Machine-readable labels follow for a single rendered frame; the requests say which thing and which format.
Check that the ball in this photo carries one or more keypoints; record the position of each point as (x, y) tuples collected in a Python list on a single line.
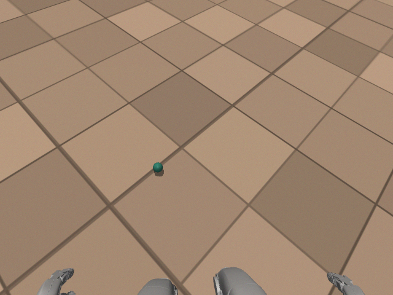
[(157, 167)]

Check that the left robot hand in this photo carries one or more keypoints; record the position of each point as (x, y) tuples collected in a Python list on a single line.
[(53, 285)]

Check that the right robot hand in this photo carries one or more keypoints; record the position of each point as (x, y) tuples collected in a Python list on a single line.
[(344, 284)]

